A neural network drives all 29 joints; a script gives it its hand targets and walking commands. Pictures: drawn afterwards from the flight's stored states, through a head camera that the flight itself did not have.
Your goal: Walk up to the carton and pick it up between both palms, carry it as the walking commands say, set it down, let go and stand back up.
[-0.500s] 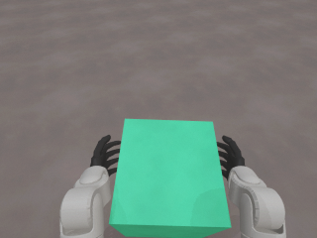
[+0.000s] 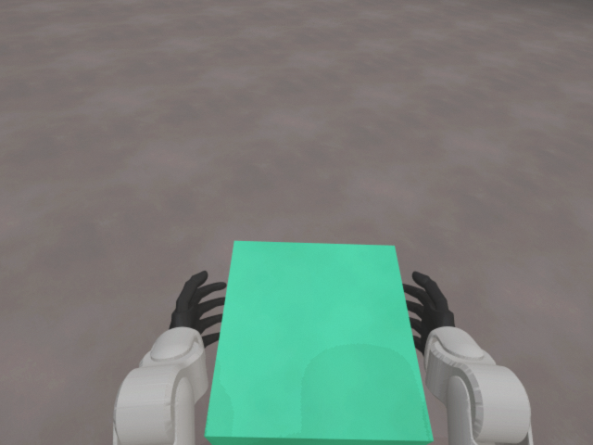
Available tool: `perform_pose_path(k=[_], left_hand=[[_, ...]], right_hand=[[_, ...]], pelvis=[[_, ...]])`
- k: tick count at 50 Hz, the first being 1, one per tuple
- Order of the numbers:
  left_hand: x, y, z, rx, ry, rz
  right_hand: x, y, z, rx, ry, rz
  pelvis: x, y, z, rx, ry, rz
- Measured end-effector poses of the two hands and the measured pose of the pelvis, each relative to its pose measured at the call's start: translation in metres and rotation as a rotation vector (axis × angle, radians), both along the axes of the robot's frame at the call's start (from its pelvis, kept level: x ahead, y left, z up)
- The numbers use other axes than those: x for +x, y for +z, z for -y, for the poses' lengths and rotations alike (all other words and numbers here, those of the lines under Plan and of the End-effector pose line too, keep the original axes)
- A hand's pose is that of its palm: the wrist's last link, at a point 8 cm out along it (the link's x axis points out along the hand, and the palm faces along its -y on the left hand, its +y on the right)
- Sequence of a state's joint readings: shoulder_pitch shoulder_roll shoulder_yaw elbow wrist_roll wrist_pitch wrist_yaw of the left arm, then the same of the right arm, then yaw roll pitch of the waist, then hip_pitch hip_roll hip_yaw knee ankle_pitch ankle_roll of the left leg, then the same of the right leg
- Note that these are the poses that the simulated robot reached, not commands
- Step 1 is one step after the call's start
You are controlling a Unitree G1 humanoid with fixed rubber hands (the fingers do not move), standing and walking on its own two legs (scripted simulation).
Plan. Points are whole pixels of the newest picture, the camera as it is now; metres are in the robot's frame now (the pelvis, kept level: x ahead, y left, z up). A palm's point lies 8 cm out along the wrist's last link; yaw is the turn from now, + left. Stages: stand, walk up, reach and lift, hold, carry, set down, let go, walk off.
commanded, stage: carry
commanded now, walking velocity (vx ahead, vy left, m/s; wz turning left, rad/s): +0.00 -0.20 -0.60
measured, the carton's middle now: (309, 362) +0.24 +0.01 +0.01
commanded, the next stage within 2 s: none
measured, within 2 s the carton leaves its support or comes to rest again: neither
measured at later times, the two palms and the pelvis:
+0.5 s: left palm (409, 367) +0.21 -0.11 +0.06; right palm out of the picture +0.14 -0.39 +0.06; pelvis -0.06 -0.18 -0.02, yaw -16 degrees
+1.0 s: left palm out of the picture +0.11 -0.36 +0.06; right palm out of the picture -0.06 -0.60 +0.05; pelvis -0.17 -0.33 -0.03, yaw -35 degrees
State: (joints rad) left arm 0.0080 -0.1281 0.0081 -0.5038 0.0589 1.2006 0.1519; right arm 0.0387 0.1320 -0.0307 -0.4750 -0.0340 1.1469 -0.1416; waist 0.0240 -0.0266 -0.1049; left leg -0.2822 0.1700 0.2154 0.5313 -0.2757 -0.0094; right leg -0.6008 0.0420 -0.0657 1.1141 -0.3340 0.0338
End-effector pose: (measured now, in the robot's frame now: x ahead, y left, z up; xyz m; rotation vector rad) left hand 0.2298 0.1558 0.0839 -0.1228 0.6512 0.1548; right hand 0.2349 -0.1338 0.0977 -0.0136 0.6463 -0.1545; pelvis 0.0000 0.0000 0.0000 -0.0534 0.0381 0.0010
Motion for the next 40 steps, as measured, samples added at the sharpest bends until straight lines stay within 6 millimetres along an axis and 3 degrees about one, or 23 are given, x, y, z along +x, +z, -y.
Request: perform_pose_path(k=[7,12,15,20,30,35,40], left_hand=[[0.020,0.012,0.085,0.023,-0.125,0.042],[0.023,-0.009,0.167,0.071,-0.207,0.029],[0.015,-0.025,0.204,0.110,-0.259,-0.038],[-0.003,-0.031,0.239,0.099,-0.284,-0.056],[-0.032,-0.021,0.292,-0.010,-0.332,-0.012],[-0.043,0.002,0.333,-0.006,-0.422,0.006],[-0.054,0.014,0.388,0.001,-0.507,0.042]], right_hand=[[-0.018,0.005,0.084,0.018,-0.122,0.042],[-0.035,-0.028,0.163,0.065,-0.204,0.030],[-0.054,-0.047,0.197,0.107,-0.258,-0.037],[-0.080,-0.051,0.230,0.110,-0.293,-0.053],[-0.126,-0.016,0.278,-0.004,-0.340,-0.009],[-0.163,0.003,0.310,-0.005,-0.427,0.008],[-0.197,0.010,0.354,-0.002,-0.509,0.042]], pelvis=[[-0.010,-0.003,0.054,-0.019,-0.109,-0.011],[-0.017,-0.026,0.110,0.006,-0.168,-0.018],[-0.027,-0.025,0.132,0.035,-0.189,-0.025],[-0.045,-0.021,0.159,0.051,-0.237,-0.026],[-0.073,-0.012,0.205,0.038,-0.351,-0.011],[-0.087,0.002,0.225,-0.006,-0.413,0.000],[-0.109,0.002,0.253,-0.025,-0.491,-0.008]])
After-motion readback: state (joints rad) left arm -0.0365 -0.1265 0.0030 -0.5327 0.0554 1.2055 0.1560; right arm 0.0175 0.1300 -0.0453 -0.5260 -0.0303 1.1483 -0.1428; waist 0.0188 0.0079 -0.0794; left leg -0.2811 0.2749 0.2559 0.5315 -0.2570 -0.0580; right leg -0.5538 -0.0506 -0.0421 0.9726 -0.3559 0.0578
